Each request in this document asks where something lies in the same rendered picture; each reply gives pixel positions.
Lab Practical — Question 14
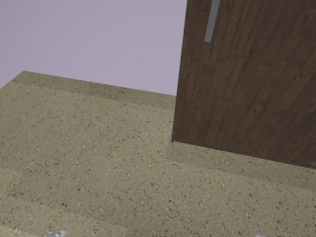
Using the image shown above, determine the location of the handle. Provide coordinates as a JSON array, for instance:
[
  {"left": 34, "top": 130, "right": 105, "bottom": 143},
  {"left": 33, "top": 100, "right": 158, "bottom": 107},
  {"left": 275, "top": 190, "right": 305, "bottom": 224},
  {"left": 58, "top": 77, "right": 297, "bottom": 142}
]
[{"left": 204, "top": 0, "right": 220, "bottom": 42}]

